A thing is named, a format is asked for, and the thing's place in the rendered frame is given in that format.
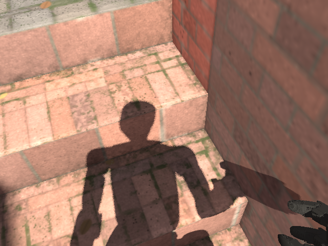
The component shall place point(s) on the right robot hand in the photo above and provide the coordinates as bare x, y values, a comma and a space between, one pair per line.
318, 211

